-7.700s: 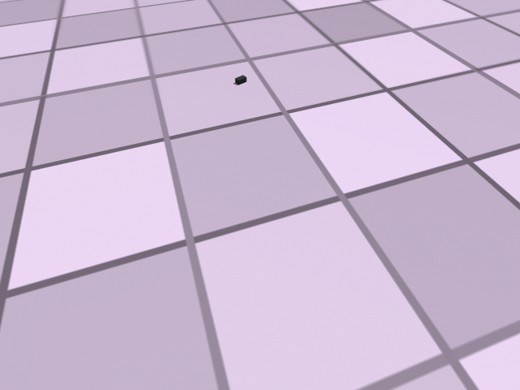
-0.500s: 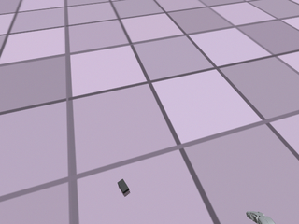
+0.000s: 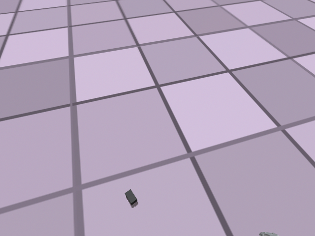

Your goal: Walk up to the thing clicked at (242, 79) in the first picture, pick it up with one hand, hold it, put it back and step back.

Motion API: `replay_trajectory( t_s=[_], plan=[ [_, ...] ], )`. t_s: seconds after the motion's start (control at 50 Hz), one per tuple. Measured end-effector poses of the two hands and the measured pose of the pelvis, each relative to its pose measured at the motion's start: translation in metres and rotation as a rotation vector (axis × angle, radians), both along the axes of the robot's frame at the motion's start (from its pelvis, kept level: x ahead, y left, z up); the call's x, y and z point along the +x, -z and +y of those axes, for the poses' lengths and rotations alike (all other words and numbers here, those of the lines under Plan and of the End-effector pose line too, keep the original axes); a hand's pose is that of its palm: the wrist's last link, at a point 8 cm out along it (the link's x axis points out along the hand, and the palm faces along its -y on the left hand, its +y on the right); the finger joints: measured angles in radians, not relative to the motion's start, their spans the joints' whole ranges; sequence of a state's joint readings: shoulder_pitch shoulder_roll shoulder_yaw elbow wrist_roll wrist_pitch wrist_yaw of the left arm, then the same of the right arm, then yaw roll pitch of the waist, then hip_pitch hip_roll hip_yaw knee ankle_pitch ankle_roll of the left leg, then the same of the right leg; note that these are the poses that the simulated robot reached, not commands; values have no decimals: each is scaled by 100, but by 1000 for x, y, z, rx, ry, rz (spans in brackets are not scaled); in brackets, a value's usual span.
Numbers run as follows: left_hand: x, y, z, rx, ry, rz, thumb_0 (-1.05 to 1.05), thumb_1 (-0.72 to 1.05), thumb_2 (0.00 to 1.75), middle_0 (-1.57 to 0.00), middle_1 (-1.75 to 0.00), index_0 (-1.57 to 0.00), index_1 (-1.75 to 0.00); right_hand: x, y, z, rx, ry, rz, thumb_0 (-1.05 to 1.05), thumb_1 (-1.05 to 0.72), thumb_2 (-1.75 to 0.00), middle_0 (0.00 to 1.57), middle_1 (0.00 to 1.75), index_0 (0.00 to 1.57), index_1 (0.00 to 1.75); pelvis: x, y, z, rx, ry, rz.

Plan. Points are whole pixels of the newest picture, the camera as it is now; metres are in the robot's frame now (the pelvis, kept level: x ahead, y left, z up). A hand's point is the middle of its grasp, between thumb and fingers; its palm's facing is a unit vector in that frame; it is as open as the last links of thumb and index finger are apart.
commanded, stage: walk up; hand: left
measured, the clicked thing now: (131, 197) +0.45 +0.18 -0.76
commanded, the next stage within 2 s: none
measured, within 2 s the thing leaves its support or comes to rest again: neither
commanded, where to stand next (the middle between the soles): +0.06 -0.04 m, yaw +0 degrees
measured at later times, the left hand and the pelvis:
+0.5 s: hand out of the picture +0.00 +0.21 -0.15, palm faces +0.01 -0.92 -0.40, open 7.4 cm; pelvis -0.04 -0.05 -0.01, yaw +1 degrees
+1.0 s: hand out of the picture +0.03 +0.27 -0.18, palm faces +0.08 -0.92 -0.38, open 7.4 cm; pelvis +0.00 +0.00 -0.02, yaw +3 degrees
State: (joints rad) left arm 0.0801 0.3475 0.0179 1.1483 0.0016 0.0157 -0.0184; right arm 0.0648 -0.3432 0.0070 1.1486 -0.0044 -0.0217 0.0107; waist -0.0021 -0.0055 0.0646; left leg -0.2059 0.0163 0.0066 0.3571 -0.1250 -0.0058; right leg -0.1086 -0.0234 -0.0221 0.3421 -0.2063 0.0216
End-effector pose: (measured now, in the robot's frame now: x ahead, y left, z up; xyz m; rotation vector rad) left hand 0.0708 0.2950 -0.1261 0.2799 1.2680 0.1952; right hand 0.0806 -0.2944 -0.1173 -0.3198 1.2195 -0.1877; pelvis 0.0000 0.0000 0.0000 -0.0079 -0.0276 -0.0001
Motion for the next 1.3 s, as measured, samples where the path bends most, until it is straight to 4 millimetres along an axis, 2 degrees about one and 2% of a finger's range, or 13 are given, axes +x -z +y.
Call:
replay_trajectory(
  t_s=[0.12,0.24,0.32,0.38,0.5,0.6,0.7,0.78,0.92,1.02,1.1,1.18,1.3],
  plan=[
    [-1,2,-1,-3,-15,0,1,90,90,-21,-30,-20,-30,10,-1,-2,-7,-6,-16,1,-90,-89,21,30,20,30,-1,1,-2,2,-6,5],
    [-7,4,2,42,-27,-13,1,90,90,-21,-30,-20,-30,11,1,-26,-55,-23,-46,0,-90,-89,21,30,21,30,-23,11,-18,11,-14,17],
    [-25,3,-9,74,-25,-23,1,90,90,-20,-30,-20,-30,9,7,-54,-80,-45,-73,0,-90,-89,21,30,21,30,-35,19,-36,20,-3,22],
    [-48,3,-26,92,-13,-4,1,90,90,-20,-30,-20,-30,5,14,-69,-63,-35,-81,0,-90,-89,21,30,20,30,-40,23,-48,3,3,3],
    [-81,-12,-48,90,-36,34,1,90,90,-21,-30,-20,-30,-20,19,-72,4,-31,8,0,-91,-89,20,30,20,30,-35,9,-55,16,-21,6],
    [-92,-26,-38,118,-95,-23,1,90,90,-21,-30,-21,-31,-31,22,-65,30,-78,110,1,-91,-89,20,30,20,30,-23,6,-50,14,-72,-1],
    [-106,-29,-12,136,-122,-2,1,89,90,-21,-30,-21,-31,-3,17,-46,35,-119,90,1,-91,-89,20,30,20,30,-9,7,-36,10,-99,-10],
    [-108,-10,14,131,-137,47,1,90,90,-21,-30,-21,-31,37,16,-23,6,-148,-3,1,-91,-89,20,30,20,30,2,19,-17,5,-104,-14],
    [-69,9,22,82,-125,23,1,90,90,-20,-30,-20,-30,83,0,17,2,-162,-148,1,-91,-89,21,30,20,30,3,19,-3,5,-79,-27],
    [-44,14,16,68,-77,-20,1,90,90,-21,-30,-20,-30,95,-3,19,1,-166,-212,0,-90,-89,21,30,21,30,-6,22,-6,0,-53,-23],
    [-37,16,7,75,-44,-29,1,90,90,-21,-30,-20,-30,86,2,1,-18,-153,-233,0,-90,-89,21,30,21,30,-19,29,-16,5,-28,-12],
    [-44,18,-6,96,-11,-35,1,90,90,-21,-30,-20,-30,64,15,-32,-41,-125,-230,0,-90,-89,21,30,21,30,-32,41,-33,12,0,-6],
    [-66,5,-29,108,12,-23,1,90,90,-21,-30,-20,-30,6,25,-67,-51,-41,-112,1,-91,-89,21,30,20,30,-45,34,-47,32,3,-12]
  ],
)
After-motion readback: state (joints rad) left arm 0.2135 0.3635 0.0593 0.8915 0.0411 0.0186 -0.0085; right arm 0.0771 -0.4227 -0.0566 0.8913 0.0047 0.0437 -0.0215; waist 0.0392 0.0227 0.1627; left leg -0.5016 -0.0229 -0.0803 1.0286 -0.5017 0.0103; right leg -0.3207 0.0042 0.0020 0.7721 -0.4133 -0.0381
